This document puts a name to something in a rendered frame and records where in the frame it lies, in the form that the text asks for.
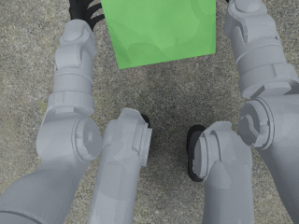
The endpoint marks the carton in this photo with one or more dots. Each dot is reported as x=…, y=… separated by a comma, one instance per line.
x=145, y=32

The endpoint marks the right robot shin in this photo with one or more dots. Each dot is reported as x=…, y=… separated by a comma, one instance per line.
x=225, y=126

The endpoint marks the left robot upper arm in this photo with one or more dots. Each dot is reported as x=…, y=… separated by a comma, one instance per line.
x=66, y=148

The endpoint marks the robot shin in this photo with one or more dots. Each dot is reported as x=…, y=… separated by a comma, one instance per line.
x=225, y=126
x=110, y=128

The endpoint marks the left robot shin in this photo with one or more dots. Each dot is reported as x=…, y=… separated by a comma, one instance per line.
x=110, y=128

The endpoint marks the robot left forearm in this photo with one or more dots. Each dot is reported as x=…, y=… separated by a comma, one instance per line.
x=72, y=94

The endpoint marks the robot right forearm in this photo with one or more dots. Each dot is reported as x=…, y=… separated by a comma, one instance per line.
x=258, y=52

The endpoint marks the right robot upper arm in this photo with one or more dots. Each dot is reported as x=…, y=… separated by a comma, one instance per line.
x=271, y=125

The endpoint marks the left robot hand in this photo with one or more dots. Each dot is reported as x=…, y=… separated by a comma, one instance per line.
x=79, y=10

